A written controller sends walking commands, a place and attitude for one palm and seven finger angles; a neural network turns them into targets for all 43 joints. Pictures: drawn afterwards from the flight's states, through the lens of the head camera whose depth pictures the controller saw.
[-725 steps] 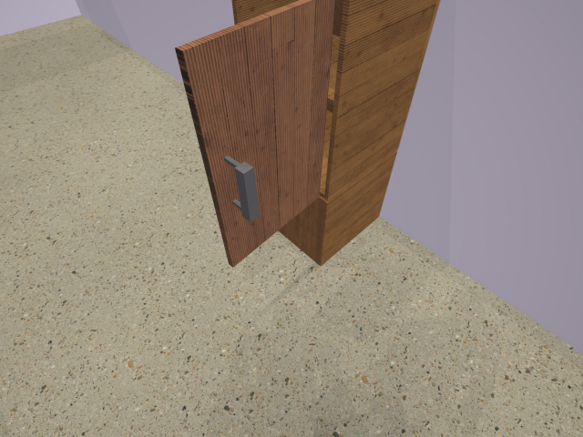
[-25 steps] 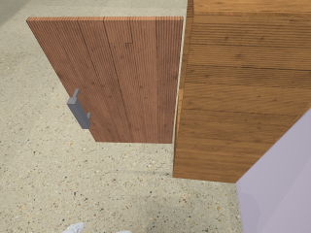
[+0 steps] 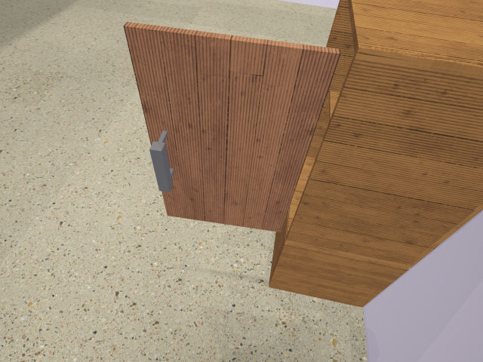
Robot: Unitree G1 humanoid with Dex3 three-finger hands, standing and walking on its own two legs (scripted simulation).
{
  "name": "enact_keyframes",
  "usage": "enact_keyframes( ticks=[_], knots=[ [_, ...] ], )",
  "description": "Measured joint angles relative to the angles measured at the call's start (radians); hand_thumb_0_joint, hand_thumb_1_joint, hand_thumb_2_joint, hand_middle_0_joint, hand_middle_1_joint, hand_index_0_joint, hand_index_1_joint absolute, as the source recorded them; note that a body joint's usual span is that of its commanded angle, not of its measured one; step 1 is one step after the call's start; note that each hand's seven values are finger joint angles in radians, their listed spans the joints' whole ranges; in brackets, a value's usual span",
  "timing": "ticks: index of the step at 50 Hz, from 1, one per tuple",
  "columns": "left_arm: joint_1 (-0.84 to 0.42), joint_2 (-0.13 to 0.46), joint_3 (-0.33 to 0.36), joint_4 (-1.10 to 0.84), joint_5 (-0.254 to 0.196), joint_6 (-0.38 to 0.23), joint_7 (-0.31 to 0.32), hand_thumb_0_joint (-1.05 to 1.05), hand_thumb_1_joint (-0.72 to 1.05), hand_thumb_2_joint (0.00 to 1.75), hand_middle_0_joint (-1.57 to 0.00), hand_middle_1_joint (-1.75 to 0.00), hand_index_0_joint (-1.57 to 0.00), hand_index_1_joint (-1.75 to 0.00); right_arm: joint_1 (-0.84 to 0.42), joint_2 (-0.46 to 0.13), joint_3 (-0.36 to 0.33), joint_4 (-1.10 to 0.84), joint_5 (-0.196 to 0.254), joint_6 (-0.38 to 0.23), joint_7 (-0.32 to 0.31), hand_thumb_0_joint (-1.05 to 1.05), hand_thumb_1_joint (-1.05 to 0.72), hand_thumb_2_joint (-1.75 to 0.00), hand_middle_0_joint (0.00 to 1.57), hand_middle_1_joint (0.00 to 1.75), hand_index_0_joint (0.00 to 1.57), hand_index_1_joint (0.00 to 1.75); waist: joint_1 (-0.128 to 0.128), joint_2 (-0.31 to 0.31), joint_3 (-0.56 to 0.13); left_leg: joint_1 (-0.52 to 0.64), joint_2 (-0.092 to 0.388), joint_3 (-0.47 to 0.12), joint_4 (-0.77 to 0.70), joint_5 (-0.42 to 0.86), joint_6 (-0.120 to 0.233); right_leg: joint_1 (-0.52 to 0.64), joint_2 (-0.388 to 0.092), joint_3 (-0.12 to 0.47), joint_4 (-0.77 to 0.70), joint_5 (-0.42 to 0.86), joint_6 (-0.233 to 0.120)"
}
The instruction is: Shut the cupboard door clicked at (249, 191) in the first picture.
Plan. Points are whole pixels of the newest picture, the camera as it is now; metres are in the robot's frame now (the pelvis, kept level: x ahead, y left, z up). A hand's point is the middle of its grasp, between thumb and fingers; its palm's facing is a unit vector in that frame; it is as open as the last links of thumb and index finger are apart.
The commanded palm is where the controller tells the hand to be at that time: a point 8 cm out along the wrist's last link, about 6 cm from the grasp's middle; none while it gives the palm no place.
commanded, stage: come to a stop and stand still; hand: left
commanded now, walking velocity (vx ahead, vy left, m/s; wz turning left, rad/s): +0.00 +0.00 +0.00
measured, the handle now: (164, 161) +0.54 +0.24 -0.05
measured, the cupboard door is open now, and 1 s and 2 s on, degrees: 94 94 94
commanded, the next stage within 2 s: look again from close up in 0.30 s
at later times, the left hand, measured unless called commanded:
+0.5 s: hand out of the picture +0.03 +0.20 -0.17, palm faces -0.03 -0.97 -0.22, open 7.3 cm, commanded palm none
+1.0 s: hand out of the picture +0.02 +0.23 -0.15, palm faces -0.04 -0.96 -0.29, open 7.4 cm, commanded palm none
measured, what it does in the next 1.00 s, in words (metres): stands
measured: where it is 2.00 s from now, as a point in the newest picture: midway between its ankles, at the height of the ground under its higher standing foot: outside the picture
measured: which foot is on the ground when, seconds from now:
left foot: down 0.00-1.00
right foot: down 0.00-1.00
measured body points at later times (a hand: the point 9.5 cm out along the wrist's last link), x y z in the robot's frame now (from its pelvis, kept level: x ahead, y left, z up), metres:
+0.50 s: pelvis +0.00 +0.01 +0.00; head +0.01 +0.01 +0.45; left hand +0.03 +0.25 -0.15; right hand -0.02 -0.23 -0.15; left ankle -0.02 +0.10 -0.74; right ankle -0.03 -0.12 -0.74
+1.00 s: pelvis -0.05 +0.01 +0.01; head -0.05 +0.01 +0.46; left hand +0.02 +0.28 -0.13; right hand +0.04 -0.27 -0.12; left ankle -0.02 +0.11 -0.74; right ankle -0.03 -0.12 -0.74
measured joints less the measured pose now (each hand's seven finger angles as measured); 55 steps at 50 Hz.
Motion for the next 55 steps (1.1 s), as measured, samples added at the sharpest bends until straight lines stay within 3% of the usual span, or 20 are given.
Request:
enact_keyframes(
  ticks=[5, 10, 17, 22, 29, 44, 55],
  knots=[
    [0.003, -0.010, -0.014, 0.014, -0.002, -0.013, -0.005, 0.00, 0.91, 0.90, -0.19, -0.30, -0.20, -0.30, -0.001, 0.011, 0.011, 0.007, 0.006, -0.016, -0.015, 0.00, -0.92, -0.90, 0.20, 0.30, 0.20, 0.30, -0.002, -0.004, 0.002, 0.001, -0.027, 0.026, -0.025, 0.020, 0.010, 0.060, -0.001, 0.030, -0.075, 0.072, -0.004],
    [-0.002, -0.051, -0.037, 0.031, -0.006, -0.036, -0.002, 0.00, 0.91, 0.90, -0.19, -0.30, -0.20, -0.30, 0.002, -0.015, 0.003, 0.032, 0.016, -0.022, -0.014, 0.00, -0.93, -0.90, 0.20, 0.30, 0.20, 0.30, -0.027, 0.054, 0.008, 0.012, -0.005, 0.018, -0.047, 0.033, 0.007, 0.101, 0.022, 0.024, -0.162, 0.104, 0.017],
    [-0.020, -0.054, -0.044, 0.042, -0.007, -0.040, 0.007, 0.01, 0.91, 0.90, -0.20, -0.30, -0.20, -0.30, 0.059, -0.012, 0.011, 0.087, 0.013, -0.026, -0.011, 0.00, -0.92, -0.90, 0.20, 0.30, 0.20, 0.30, -0.044, 0.034, -0.003, 0.039, 0.002, 0.018, -0.082, 0.047, 0.004, 0.134, 0.031, 0.023, -0.212, 0.127, 0.013],
    [-0.020, -0.035, -0.054, 0.013, -0.004, -0.041, 0.002, 0.01, 0.92, 0.90, -0.20, -0.30, -0.20, -0.30, 0.111, -0.009, 0.015, 0.082, 0.006, -0.027, -0.006, 0.00, -0.91, -0.90, 0.20, 0.30, 0.20, 0.30, -0.058, 0.025, 0.000, 0.038, -0.002, 0.018, -0.082, 0.047, 0.004, 0.126, 0.026, 0.022, -0.197, 0.119, 0.009],
    [-0.010, -0.001, -0.039, -0.048, -0.002, -0.066, 0.017, 0.01, 0.91, 0.90, -0.20, -0.30, -0.20, -0.30, 0.131, -0.059, -0.011, 0.029, 0.004, -0.040, -0.012, 0.01, -0.90, -0.90, 0.20, 0.30, 0.20, 0.30, -0.078, 0.078, -0.026, -0.011, 0.001, 0.006, 0.021, -0.001, 0.006, 0.093, 0.026, 0.011, -0.117, 0.077, 0.011],
    [-0.057, 0.059, -0.057, -0.090, 0.000, -0.057, 0.001, 0.00, 0.90, 0.90, -0.20, -0.30, -0.20, -0.30, -0.021, -0.129, 0.008, -0.012, 0.006, -0.031, 0.019, 0.01, -0.90, -0.90, 0.20, 0.30, 0.20, 0.30, -0.051, 0.073, -0.031, 0.004, 0.004, 0.013, -0.029, 0.071, 0.006, 0.100, 0.030, 0.017, -0.155, 0.144, 0.009],
    [-0.038, 0.075, -0.063, -0.043, 0.002, -0.047, -0.013, 0.00, 0.90, 0.90, -0.20, -0.30, -0.20, -0.30, -0.012, -0.164, 0.012, 0.025, 0.006, -0.028, 0.024, 0.01, -0.90, -0.90, 0.20, 0.30, 0.20, 0.30, -0.049, 0.055, -0.012, -0.019, 0.000, 0.005, -0.072, 0.114, 0.012, 0.087, 0.027, 0.009, -0.213, 0.193, 0.015]
  ],
)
